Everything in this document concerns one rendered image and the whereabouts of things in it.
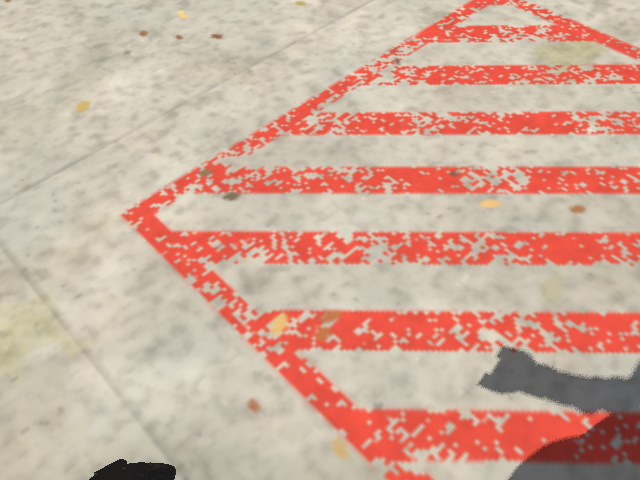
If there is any robot left hand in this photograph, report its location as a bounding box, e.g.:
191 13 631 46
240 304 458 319
89 459 176 480

